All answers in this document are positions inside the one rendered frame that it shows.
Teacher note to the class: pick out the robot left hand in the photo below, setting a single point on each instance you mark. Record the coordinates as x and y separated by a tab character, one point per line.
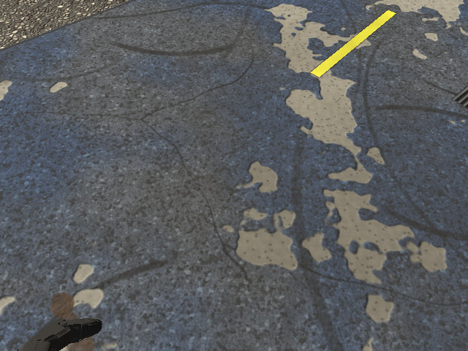
60	333

